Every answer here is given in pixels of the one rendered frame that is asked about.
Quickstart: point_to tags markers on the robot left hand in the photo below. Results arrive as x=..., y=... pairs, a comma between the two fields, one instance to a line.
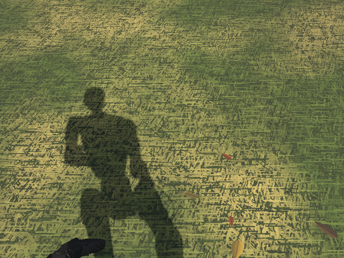
x=76, y=248

